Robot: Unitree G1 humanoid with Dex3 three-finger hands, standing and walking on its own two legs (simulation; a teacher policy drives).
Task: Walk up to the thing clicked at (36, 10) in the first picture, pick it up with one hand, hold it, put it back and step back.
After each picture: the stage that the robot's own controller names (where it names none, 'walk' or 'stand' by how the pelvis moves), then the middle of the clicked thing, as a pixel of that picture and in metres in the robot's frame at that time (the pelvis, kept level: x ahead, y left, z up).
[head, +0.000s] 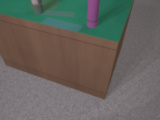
stand; out of the picture +1.11 +0.34 +0.02
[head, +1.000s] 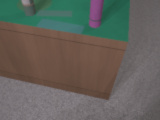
walk; out of the picture +0.98 +0.33 +0.05
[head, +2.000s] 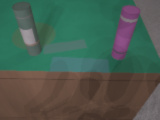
walk; (29, 31) +0.64 +0.23 +0.04
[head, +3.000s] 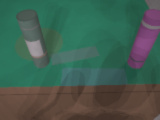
stand; (35, 42) +0.52 +0.22 +0.05
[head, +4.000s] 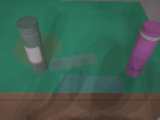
stand; (34, 48) +0.51 +0.21 +0.04
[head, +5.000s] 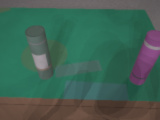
stand; (41, 55) +0.51 +0.20 +0.02
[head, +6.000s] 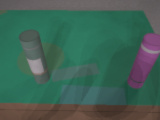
stand; (36, 59) +0.48 +0.21 +0.02
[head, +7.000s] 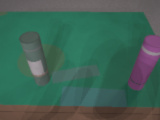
stand; (37, 61) +0.48 +0.21 +0.02
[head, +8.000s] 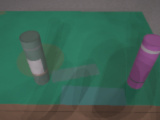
rise first; (36, 60) +0.48 +0.21 +0.02
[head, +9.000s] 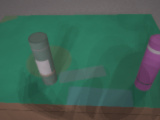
rise first; (44, 61) +0.48 +0.21 +0.03
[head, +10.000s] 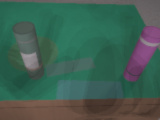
go down; (31, 54) +0.49 +0.19 +0.04
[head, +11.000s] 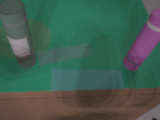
go down; (20, 39) +0.49 +0.19 +0.07
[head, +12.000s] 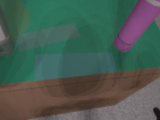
close in; out of the picture +0.50 +0.21 +0.11
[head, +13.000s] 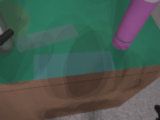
close; out of the picture +0.53 +0.22 +0.12
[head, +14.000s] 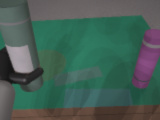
lift; (23, 50) +0.34 +0.17 +0.24
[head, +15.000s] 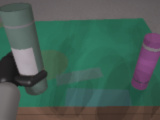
hold; (27, 54) +0.34 +0.17 +0.22
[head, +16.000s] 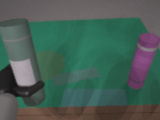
hold; (25, 66) +0.33 +0.18 +0.18
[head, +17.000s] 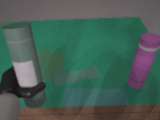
hold; (27, 68) +0.34 +0.18 +0.17
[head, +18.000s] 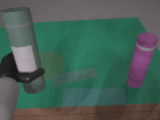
crouch; (26, 53) +0.37 +0.17 +0.20
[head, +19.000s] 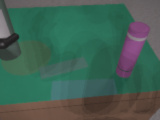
lower; out of the picture +0.47 +0.23 +0.23
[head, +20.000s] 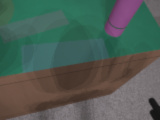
lower; out of the picture +0.56 +0.22 +0.13
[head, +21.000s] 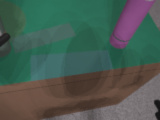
lower; out of the picture +0.52 +0.21 +0.12
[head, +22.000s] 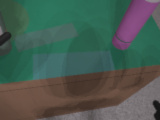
lower; out of the picture +0.52 +0.21 +0.12
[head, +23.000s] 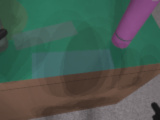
lower; out of the picture +0.53 +0.22 +0.12
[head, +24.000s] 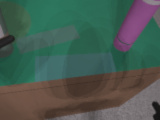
open; out of the picture +0.52 +0.21 +0.11
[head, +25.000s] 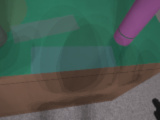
rise; out of the picture +0.50 +0.23 +0.12
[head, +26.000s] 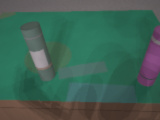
sink last; (40, 53) +0.50 +0.21 +0.07
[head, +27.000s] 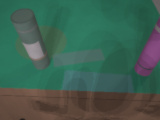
stand; (34, 43) +0.49 +0.21 +0.08
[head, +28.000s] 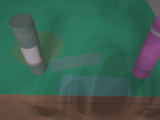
stand; (31, 48) +0.48 +0.21 +0.08
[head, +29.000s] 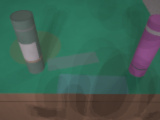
stand; (30, 45) +0.50 +0.21 +0.09
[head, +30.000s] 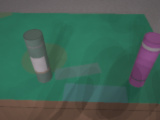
stand; (39, 58) +0.50 +0.20 +0.03
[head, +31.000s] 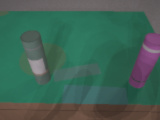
stand; (37, 60) +0.48 +0.21 +0.02
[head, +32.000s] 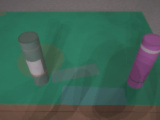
stand; (35, 61) +0.48 +0.21 +0.02
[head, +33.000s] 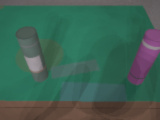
walk; (34, 57) +0.48 +0.21 +0.02
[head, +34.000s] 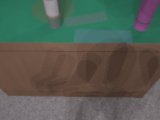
walk; (51, 3) +0.72 +0.16 +0.05
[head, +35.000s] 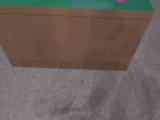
walk; out of the picture +1.10 +0.16 +0.04
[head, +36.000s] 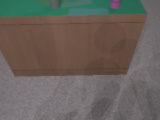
stand; out of the picture +1.11 +0.22 +0.05
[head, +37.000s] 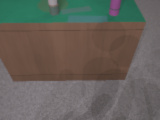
stand; out of the picture +1.08 +0.22 +0.02
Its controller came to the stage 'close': yes
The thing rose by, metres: 0.20
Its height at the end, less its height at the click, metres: +0.00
